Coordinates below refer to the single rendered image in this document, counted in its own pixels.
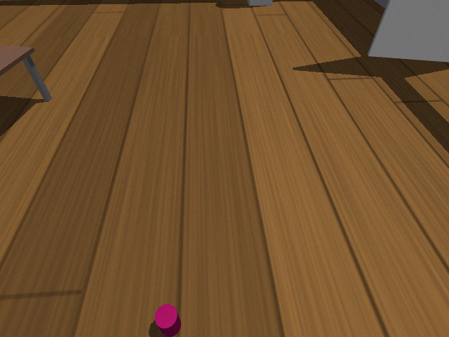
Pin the coffee table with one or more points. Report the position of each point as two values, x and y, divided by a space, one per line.
12 55

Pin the can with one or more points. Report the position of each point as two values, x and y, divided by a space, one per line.
167 319

